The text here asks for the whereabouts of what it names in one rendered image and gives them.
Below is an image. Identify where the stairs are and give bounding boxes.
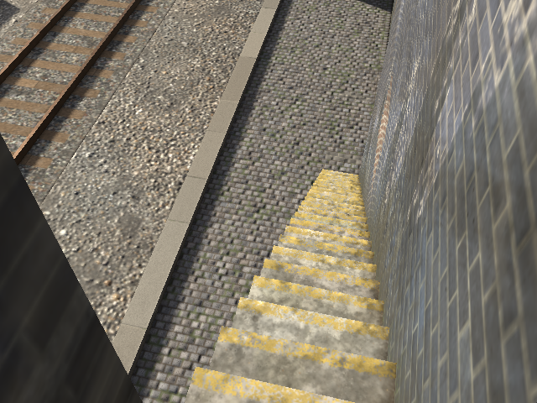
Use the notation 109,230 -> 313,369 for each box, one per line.
185,169 -> 397,403

